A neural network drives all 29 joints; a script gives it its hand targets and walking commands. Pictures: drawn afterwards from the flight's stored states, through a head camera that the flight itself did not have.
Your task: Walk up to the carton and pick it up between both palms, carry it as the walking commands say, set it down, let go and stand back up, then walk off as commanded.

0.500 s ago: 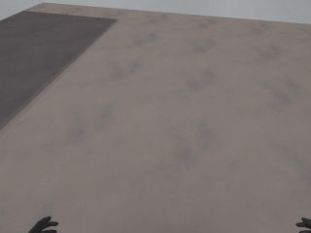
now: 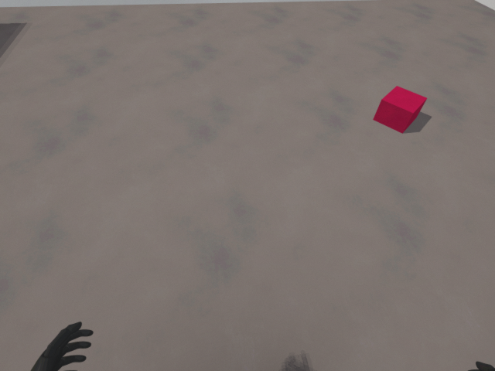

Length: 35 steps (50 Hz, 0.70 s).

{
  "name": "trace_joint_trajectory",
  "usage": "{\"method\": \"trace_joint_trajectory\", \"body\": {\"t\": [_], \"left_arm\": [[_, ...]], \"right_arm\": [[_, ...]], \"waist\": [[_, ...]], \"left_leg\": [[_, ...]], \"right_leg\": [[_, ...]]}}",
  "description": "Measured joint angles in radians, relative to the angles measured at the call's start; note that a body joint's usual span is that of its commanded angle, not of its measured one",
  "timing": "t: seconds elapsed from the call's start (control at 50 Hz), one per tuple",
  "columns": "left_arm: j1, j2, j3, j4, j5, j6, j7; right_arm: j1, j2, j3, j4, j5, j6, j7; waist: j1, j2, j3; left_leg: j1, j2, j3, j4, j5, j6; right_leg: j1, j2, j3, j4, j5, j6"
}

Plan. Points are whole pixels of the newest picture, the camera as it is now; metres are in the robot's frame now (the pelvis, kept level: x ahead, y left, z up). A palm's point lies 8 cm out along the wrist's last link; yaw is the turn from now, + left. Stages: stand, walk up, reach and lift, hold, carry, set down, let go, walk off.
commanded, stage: walk up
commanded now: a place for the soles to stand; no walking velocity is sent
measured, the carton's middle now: (399, 109) +1.77 -1.05 -0.67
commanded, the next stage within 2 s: none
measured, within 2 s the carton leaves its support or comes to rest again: neither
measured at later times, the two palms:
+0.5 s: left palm (136, 204) +0.49 +0.28 -0.09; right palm (476, 343) +0.19 -0.34 -0.05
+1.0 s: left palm (194, 122) +0.80 +0.18 -0.09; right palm (435, 236) +0.39 -0.37 -0.05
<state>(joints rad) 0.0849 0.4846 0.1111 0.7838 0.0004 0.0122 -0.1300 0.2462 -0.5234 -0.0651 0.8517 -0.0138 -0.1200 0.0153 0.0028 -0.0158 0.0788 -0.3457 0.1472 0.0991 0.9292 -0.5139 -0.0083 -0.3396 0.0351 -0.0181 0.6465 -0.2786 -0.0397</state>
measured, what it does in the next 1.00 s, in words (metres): walks ahead, turning right: left foot, then right foot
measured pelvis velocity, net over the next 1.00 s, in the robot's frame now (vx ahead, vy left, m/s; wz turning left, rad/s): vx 0.50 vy -0.03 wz -0.46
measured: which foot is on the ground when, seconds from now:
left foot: up 0.00-0.02, down 0.04-0.36, up 0.38-0.54, down 0.56-0.90, up 0.92-1.00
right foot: down 0.00-0.06, up 0.08-0.34, down 0.36-0.58, up 0.60-0.86, down 0.88-1.00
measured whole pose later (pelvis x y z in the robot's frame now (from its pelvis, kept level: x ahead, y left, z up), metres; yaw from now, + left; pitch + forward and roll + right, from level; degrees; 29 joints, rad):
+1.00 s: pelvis +0.50 -0.03 +0.00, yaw -27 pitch -3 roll -4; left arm 0.07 0.48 0.11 0.77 0.00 -0.03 -0.08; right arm 0.31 -0.46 -0.06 0.84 -0.01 -0.13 0.00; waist -0.02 -0.03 0.11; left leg -0.28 0.11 0.04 1.19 -0.44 0.01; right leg -0.33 0.08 -0.12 0.62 -0.25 -0.09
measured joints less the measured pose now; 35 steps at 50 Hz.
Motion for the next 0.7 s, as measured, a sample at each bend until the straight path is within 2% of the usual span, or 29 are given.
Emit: {"method": "trace_joint_trajectory", "body": {"t": [0.04,0.06,0.08,0.12,0.16,0.2,0.24,0.32,0.36,0.38,0.42,0.46,0.5,0.56,0.58,0.62,0.66,0.7], "left_arm": [[0.0,0.0,0.0,0.0,0.0,0.003,-0.003],[0.001,0.002,0.0,0.002,0.0,0.007,-0.003],[0.0,0.0,0.0,0.005,0.0,0.009,-0.003],[-0.001,0.0,0.0,0.005,0.0,-0.003,0.0],[-0.008,0.001,0.0,0.004,0.0,-0.017,-0.001],[-0.018,0.001,-0.001,0.0,0.0,-0.022,-0.012],[-0.035,0.001,-0.001,-0.003,0.0,-0.021,-0.024],[-0.078,0.002,-0.001,-0.011,0.0,-0.019,-0.035],[-0.08,0.003,0.0,-0.02,0.0,-0.025,-0.025],[-0.08,0.003,0.001,-0.02,0.0,-0.026,-0.012],[-0.07,0.002,0.0,-0.013,0.0,-0.02,0.01],[-0.051,0.001,0.0,-0.001,0.0,-0.017,0.026],[-0.031,0.001,0.0,0.005,0.0,-0.019,0.031],[-0.015,0.001,-0.001,0.008,0.0,-0.02,0.024],[-0.008,0.003,0.0,0.01,0.0,-0.018,0.023],[-0.005,-0.001,-0.002,0.02,0.0,-0.019,0.025],[-0.005,0.0,-0.002,0.017,0.0,-0.033,0.028],[-0.006,0.0,-0.002,0.009,0.0,-0.04,0.026]], "right_arm": [[0.002,0.0,0.0,0.0,0.0,0.0,0.002],[0.005,0.002,0.0,0.0,0.0,-0.003,0.001],[0.011,0.003,-0.001,0.0,0.0,-0.01,-0.003],[0.024,0.007,-0.001,0.0,0.0,-0.02,-0.015],[0.037,0.014,0.0,0.0,0.0,-0.023,-0.024],[0.044,0.012,0.0,0.0,0.0,-0.023,-0.026],[0.05,0.009,0.0,0.0,0.0,-0.023,-0.026],[0.07,-0.001,0.0,0.0,0.0,-0.015,-0.024],[0.074,-0.006,0.0,0.001,0.0,-0.004,-0.024],[0.07,-0.002,0.0,0.001,0.0,-0.004,-0.024],[0.051,0.015,0.001,0.001,0.004,-0.004,-0.022],[0.044,0.034,0.001,-0.003,0.004,-0.004,-0.014],[0.044,0.044,0.0,-0.003,0.004,-0.004,-0.004],[0.045,0.04,0.0,-0.004,0.004,-0.005,0.01],[0.045,0.036,0.0,-0.003,0.005,-0.01,0.01],[0.049,0.033,-0.001,-0.003,0.005,-0.022,0.002],[0.057,0.037,0.0,-0.003,0.005,-0.023,-0.011],[0.063,0.038,0.0,-0.003,0.005,-0.023,-0.02]], "waist": [[0.0,-0.003,-0.012],[0.0,-0.015,-0.03],[0.0,-0.023,-0.051],[-0.003,-0.036,-0.088],[-0.01,-0.049,-0.106],[-0.023,-0.055,-0.112],[-0.04,-0.057,-0.11],[-0.076,-0.055,-0.099],[-0.079,-0.056,-0.072],[-0.071,-0.054,-0.044],[-0.053,-0.033,0.007],[-0.037,-0.02,0.033],[-0.019,-0.014,0.039],[-0.005,-0.008,0.032],[-0.003,-0.019,0.015],[-0.004,-0.033,-0.025],[-0.009,-0.045,-0.058],[-0.016,-0.053,-0.08]], "left_leg": [[0.001,-0.021,0.006,-0.154,0.032,0.0],[0.01,-0.029,0.023,-0.192,0.125,0.003],[0.013,-0.03,0.045,-0.194,0.146,0.007],[0.037,-0.024,0.093,-0.217,0.108,0.013],[0.09,-0.022,0.138,-0.278,0.089,0.013],[0.145,-0.022,0.18,-0.34,0.089,0.013],[0.195,-0.024,0.215,-0.391,0.085,0.013],[0.276,-0.023,0.258,-0.426,0.042,0.002],[0.28,0.002,0.258,-0.29,-0.009,0.002],[0.253,0.02,0.223,-0.143,-0.009,0.003],[0.159,0.006,0.074,0.132,0.02,0.003],[0.09,-0.011,-0.005,0.203,0.034,0.002],[0.043,-0.009,-0.028,0.123,0.029,0.002],[0.026,-0.004,-0.028,-0.144,0.041,0.002],[0.031,-0.013,-0.008,-0.172,0.09,0.004],[0.039,-0.021,0.034,-0.16,0.075,0.014],[0.078,-0.023,0.071,-0.204,0.055,0.018],[0.13,-0.025,0.107,-0.272,0.053,0.018]], "right_leg": [[0.006,0.002,0.02,0.01,-0.027,0.003],[-0.008,-0.002,0.04,0.038,-0.065,0.001],[-0.039,-0.001,0.052,0.102,-0.105,0.001],[-0.132,-0.001,0.054,0.276,-0.099,0.008],[-0.197,-0.004,0.053,0.348,-0.072,0.018],[-0.24,-0.018,0.036,0.321,-0.066,0.024],[-0.26,-0.028,0.01,0.227,-0.036,0.021],[-0.222,-0.026,-0.065,-0.002,0.045,-0.009],[-0.142,-0.012,-0.078,-0.077,0.071,-0.048],[-0.123,-0.006,-0.079,-0.051,0.113,-0.052],[-0.075,0.02,-0.079,-0.005,0.075,-0.051],[-0.012,0.032,-0.07,-0.019,0.037,-0.048],[0.031,0.032,-0.056,-0.028,0.011,-0.038],[0.067,0.027,-0.036,-0.012,-0.042,-0.026],[0.053,0.018,-0.017,0.03,-0.088,-0.028],[-0.03,0.022,0.025,0.216,-0.145,-0.019],[-0.118,0.023,0.032,0.364,-0.115,-0.003],[-0.184,0.021,0.031,0.383,-0.102,0.006]]}}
